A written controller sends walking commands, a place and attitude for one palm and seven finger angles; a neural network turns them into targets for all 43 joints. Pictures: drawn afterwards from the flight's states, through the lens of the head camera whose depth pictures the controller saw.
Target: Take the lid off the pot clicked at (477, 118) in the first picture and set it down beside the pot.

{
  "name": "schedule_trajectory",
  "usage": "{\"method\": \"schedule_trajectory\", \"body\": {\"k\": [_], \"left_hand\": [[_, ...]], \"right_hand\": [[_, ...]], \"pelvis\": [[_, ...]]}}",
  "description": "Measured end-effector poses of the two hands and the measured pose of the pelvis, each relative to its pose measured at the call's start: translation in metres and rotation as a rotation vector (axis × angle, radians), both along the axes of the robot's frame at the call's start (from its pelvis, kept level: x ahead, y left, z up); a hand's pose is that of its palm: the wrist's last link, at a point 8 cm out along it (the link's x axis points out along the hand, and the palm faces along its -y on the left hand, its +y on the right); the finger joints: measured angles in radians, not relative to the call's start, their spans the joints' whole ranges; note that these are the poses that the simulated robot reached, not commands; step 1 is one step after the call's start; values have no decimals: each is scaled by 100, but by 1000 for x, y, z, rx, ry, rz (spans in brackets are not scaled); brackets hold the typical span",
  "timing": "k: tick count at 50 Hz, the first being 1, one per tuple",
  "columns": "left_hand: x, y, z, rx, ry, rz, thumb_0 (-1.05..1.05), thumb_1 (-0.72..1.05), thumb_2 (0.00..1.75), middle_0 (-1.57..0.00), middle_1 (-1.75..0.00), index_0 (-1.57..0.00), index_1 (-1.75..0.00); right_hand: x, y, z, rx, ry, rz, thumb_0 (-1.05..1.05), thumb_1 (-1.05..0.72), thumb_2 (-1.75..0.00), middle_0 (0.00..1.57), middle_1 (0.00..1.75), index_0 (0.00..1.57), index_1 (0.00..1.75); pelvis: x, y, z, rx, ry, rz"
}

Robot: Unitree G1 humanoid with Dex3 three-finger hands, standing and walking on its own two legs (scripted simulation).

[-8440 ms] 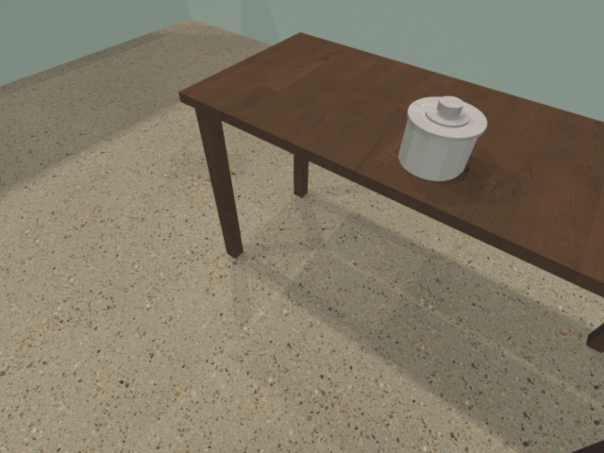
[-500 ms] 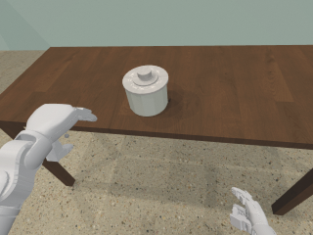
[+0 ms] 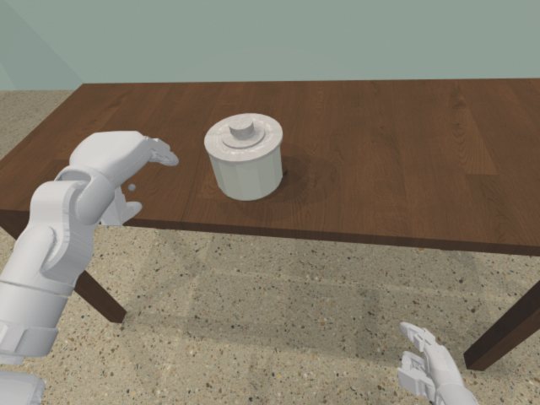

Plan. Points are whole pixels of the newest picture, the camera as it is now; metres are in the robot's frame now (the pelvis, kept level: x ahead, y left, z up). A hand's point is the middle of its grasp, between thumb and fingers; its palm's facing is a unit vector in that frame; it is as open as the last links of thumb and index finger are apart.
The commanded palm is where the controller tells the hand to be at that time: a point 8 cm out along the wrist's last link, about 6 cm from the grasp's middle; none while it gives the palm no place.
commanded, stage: move the open hand above the knob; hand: left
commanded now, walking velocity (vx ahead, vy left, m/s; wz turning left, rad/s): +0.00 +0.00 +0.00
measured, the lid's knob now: (241, 126) +0.58 +0.12 +0.11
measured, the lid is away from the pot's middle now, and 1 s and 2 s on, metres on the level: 0.00 0.00 0.00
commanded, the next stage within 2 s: none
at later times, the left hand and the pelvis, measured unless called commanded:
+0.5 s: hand (184, 150) +0.43 +0.18 +0.17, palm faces -0.24 -0.01 -0.97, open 10.2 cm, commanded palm +0.42 +0.18 +0.24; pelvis +0.03 -0.02 +0.00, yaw +0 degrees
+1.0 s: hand (213, 128) +0.49 +0.14 +0.17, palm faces -0.25 -0.01 -0.97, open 10.2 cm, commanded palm +0.49 +0.15 +0.24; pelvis +0.04 +0.00 +0.00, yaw -1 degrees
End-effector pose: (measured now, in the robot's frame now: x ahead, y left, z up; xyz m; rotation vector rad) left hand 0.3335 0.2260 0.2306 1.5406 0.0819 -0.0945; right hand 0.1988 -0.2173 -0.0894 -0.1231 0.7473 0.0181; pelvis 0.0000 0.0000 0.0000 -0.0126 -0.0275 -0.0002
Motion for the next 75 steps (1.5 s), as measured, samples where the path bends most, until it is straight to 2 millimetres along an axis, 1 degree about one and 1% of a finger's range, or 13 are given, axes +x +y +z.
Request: {"method": "schedule_trajectory", "body": {"k": [5, 11, 15, 20, 23, 27, 36, 42, 49, 52, 58, 65, 75], "left_hand": [[16, -13, -7, 22, 58, -9, 0, -35, 153, -85, -9, -85, -8], [38, -18, 0, 17, 83, 16, 0, -35, 153, -85, -9, -85, -8], [53, -24, -3, 11, 116, 24, 0, -35, 153, -85, -9, -85, -8], [71, -42, -9, 22, 148, -23, 0, -35, 153, -85, -9, -85, -8], [84, -50, -6, 23, 137, -46, 0, -35, 153, -85, -9, -85, -8], [102, -49, -3, 10, 129, -18, 0, -35, 153, -85, -9, -85, -8], [128, -62, -9, 11, 156, -26, 0, -35, 153, -85, -9, -85, -8], [139, -75, 4, 2, 107, -67, 0, -35, 153, -85, -9, -85, -8], [153, -79, -7, 7, 147, -20, 0, -35, 153, -85, -9, -85, -8], [155, -90, -1, 26, 128, -61, 0, -35, 153, -85, -9, -85, -8], [176, -90, 2, -3, 168, 13, 0, -35, 153, -85, -9, -85, -8], [190, -112, 5, 9, 181, -28, 0, -35, 153, -85, -9, -85, -8], [218, -118, 6, -11, 179, -8, 0, -35, 153, -85, -9, -85, -8]], "right_hand": [[-5, -13, -5, -6, 29, -24, 1, -91, -90, 20, 30, 20, 30], [-11, -30, -11, -23, 65, -55, 1, -91, -90, 20, 30, 20, 30], [-12, -39, -14, -24, 88, -76, 1, -91, -90, 20, 30, 20, 30], [-11, -45, -15, -33, 110, -92, 1, -91, -90, 20, 30, 20, 30], [-11, -46, -16, -35, 123, -101, 1, -91, -90, 20, 30, 20, 30], [-13, -46, -19, -25, 150, -113, 1, -91, -90, 20, 30, 20, 30], [-13, -41, -25, -9, 199, -126, 1, -91, -90, 20, 30, 20, 30], [-12, -37, -26, -3, 205, -129, 1, -91, -90, 20, 30, 20, 30], [-19, -34, -29, 5, 236, -137, 1, -91, -90, 20, 30, 20, 30], [-23, -33, -30, -5, 239, -142, 1, -91, -90, 20, 30, 20, 30], [-44, -37, -33, -19, 287, -184, 0, -91, -90, 20, 30, 20, 30], [-80, -47, -39, -51, 363, -237, 0, -91, -90, 20, 30, 20, 30], [-134, -59, -39, -80, 460, -345, 0, -91, -90, 20, 30, 20, 30]], "pelvis": [[4, -6, 0, 4, 3, -4], [11, -12, 0, 8, 11, 1], [16, -15, -1, 10, 19, 0], [22, -16, -1, 13, 27, 0], [25, -16, 0, 15, 36, -3], [31, -16, 0, 16, 53, -8], [41, -11, -1, 17, 79, -11], [46, -7, 0, 18, 95, -11], [44, -5, -2, 17, 110, -11], [44, -4, -2, 14, 113, -8], [42, -5, -2, 15, 126, -12], [43, -4, -2, 13, 142, -17], [49, -5, -2, 18, 174, -51]]}}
